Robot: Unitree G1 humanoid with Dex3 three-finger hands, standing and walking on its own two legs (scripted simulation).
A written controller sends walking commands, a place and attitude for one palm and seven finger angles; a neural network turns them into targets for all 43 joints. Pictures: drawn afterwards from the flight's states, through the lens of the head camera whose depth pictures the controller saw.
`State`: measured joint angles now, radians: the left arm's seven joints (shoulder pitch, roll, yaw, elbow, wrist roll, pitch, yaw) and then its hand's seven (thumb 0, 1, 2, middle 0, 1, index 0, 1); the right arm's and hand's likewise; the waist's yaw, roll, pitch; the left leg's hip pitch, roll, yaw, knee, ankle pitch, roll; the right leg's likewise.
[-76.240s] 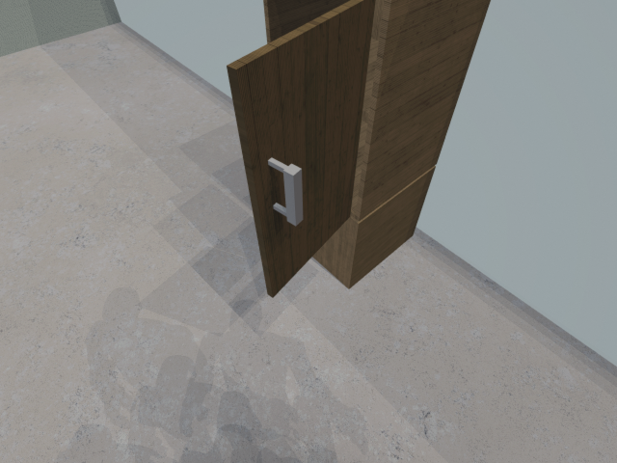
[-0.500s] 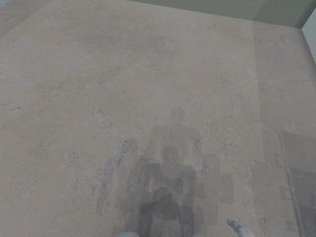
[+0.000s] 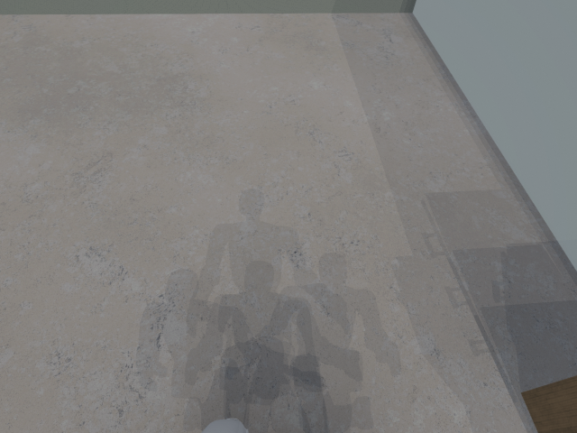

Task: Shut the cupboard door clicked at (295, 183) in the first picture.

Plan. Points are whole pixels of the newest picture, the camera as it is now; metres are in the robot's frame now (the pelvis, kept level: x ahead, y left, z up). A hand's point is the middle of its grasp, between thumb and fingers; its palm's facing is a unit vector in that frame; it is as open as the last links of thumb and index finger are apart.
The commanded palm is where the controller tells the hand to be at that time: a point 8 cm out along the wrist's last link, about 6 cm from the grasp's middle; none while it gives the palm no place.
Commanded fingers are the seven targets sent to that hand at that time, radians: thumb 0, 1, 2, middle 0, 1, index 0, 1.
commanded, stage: turn to face it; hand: left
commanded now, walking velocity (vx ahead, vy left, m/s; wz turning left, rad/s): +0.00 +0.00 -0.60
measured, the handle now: out of the picture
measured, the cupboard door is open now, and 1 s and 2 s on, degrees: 3 3 3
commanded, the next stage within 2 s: none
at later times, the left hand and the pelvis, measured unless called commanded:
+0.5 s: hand (201, 379) +0.21 +0.16 -0.15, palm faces -0.32 -0.91 -0.27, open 7.4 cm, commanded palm none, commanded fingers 0.00 0.90 0.90 -0.20 -0.30 -0.20 -0.30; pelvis +0.01 +0.00 -0.01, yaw -19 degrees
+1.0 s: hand (194, 368) +0.23 +0.18 -0.17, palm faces -0.51 -0.84 -0.18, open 7.4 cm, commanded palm none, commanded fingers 0.00 0.90 0.90 -0.20 -0.30 -0.20 -0.30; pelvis +0.05 +0.04 +0.01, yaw -35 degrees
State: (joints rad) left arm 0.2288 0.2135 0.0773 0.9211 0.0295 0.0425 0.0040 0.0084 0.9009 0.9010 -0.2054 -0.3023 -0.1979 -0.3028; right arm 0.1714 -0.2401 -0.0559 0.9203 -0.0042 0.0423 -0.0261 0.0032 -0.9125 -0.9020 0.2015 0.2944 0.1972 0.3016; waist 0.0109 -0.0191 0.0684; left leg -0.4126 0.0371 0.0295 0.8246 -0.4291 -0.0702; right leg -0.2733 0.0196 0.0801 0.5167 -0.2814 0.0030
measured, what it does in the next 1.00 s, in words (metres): steps on the spot, turning right: left foot, then right foot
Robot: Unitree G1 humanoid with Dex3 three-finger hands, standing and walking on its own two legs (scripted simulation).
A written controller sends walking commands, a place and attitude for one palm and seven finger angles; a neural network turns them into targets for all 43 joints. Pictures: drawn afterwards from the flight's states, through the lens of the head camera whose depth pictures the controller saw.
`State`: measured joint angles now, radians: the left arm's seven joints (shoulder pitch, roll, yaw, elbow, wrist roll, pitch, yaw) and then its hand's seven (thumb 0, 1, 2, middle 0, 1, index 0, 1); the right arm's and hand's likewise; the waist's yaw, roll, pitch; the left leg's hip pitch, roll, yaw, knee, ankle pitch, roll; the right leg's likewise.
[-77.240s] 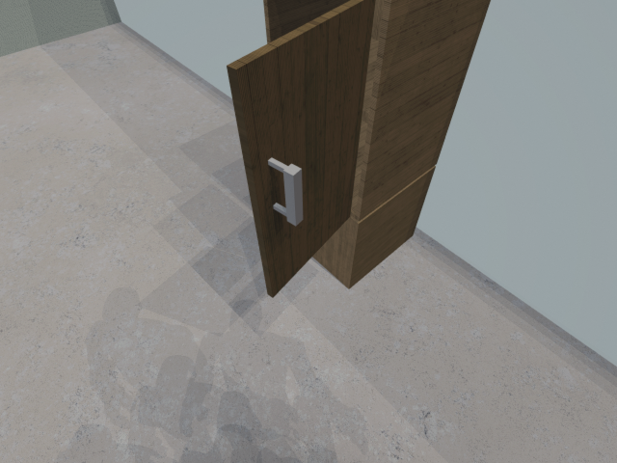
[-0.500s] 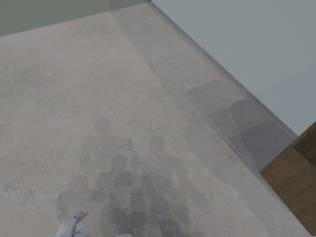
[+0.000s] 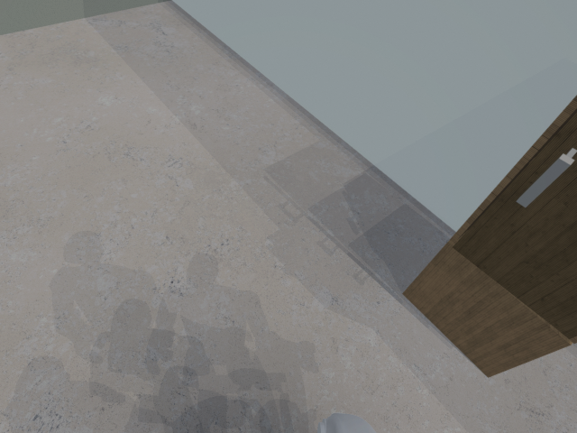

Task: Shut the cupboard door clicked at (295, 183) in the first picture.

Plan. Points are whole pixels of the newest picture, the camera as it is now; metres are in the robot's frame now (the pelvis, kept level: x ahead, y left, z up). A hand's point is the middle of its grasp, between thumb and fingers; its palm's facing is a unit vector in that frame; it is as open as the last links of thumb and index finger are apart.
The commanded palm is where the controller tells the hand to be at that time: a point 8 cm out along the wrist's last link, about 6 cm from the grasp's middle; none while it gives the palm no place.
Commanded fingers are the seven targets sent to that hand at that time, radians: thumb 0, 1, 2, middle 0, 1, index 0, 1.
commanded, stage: turn to face it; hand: left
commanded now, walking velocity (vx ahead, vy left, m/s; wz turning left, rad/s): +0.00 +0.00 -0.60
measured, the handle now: (547, 177) +0.61 -0.48 +0.00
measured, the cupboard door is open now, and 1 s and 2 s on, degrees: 3 3 3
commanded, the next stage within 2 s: take the last steps up to it in 1.14 s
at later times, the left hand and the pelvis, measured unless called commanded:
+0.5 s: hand (209, 414) +0.16 +0.12 -0.16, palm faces -0.29 -0.92 -0.24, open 7.4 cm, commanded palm none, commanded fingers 0.00 0.90 0.90 -0.20 -0.30 -0.20 -0.30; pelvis +0.01 -0.04 +0.00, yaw -18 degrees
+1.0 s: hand (239, 364) +0.24 +0.09 -0.16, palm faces -0.54 -0.81 -0.24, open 7.4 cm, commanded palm none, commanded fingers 0.00 0.90 0.90 -0.20 -0.30 -0.20 -0.30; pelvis +0.03 -0.03 -0.01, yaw -34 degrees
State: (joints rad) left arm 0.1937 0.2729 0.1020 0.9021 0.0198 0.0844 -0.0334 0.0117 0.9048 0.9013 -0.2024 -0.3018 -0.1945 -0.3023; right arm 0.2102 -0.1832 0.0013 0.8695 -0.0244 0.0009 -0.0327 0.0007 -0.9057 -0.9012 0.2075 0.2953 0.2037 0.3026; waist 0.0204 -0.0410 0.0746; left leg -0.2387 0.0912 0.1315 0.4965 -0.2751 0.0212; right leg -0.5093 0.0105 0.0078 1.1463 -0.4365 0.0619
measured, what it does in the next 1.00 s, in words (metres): steps on the spot, turning right: right foot, then left foot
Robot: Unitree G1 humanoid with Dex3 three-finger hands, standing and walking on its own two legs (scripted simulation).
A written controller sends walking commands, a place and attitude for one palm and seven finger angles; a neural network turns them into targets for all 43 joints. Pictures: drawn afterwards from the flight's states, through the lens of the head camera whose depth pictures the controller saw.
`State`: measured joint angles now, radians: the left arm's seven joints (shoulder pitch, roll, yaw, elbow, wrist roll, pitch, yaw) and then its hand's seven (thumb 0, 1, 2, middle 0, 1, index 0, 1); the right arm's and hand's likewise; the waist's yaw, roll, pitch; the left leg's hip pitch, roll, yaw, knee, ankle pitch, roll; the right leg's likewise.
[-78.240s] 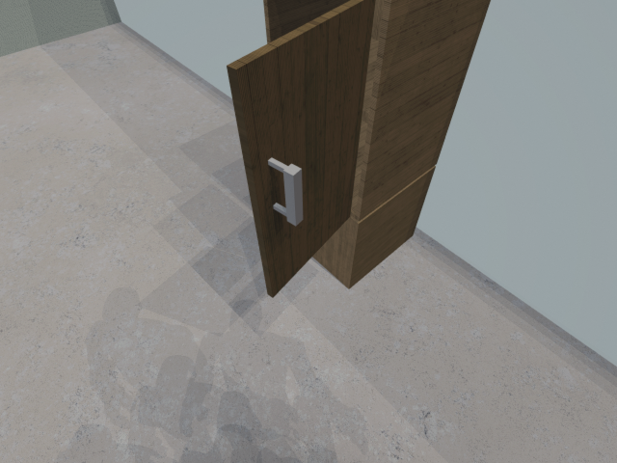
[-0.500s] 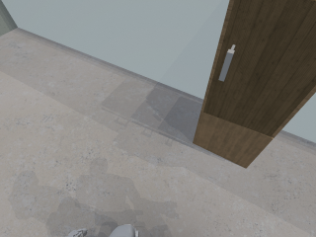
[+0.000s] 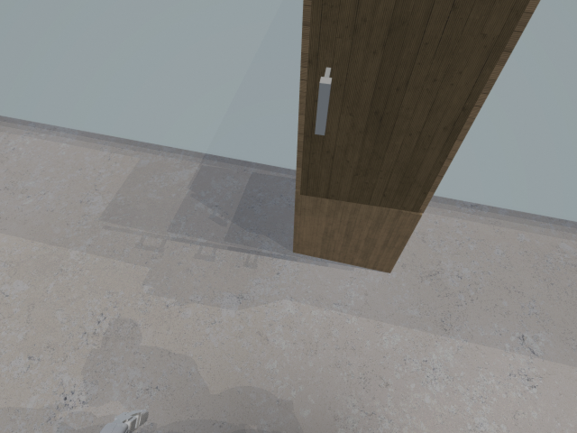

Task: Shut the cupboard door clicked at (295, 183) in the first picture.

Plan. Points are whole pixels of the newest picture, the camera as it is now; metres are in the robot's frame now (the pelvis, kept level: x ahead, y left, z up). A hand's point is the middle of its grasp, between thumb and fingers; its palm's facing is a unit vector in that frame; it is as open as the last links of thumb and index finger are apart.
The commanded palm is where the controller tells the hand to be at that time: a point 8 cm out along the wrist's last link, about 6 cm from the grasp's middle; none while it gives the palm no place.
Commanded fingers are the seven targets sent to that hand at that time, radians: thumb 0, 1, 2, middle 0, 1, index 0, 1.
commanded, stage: turn to face it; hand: left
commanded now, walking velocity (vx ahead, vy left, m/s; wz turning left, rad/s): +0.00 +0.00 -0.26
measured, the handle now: (324, 101) +0.73 -0.05 +0.01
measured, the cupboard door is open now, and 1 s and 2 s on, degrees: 3 3 3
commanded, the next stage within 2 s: take the last steps up to it in 0.14 s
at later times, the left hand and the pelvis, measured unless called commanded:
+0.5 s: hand out of the picture +0.13 +0.18 -0.18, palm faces -0.13 -0.98 -0.15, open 7.4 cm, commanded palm none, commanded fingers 0.00 0.90 0.90 -0.20 -0.30 -0.20 -0.30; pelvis +0.06 +0.00 +0.00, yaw -9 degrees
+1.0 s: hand (268, 324) +0.31 +0.05 -0.17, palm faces -0.21 -0.96 -0.19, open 7.2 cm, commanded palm none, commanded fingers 0.00 0.90 0.90 -0.20 -0.30 -0.20 -0.30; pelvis +0.20 -0.11 +0.00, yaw -12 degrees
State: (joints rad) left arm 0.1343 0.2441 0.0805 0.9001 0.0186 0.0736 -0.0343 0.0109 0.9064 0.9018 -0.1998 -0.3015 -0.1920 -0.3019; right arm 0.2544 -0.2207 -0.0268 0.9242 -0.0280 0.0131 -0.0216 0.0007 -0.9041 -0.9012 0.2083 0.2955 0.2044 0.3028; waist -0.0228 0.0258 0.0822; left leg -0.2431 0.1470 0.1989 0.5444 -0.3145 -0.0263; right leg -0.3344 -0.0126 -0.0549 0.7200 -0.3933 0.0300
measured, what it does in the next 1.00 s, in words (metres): walks ahead: right foot, then left foot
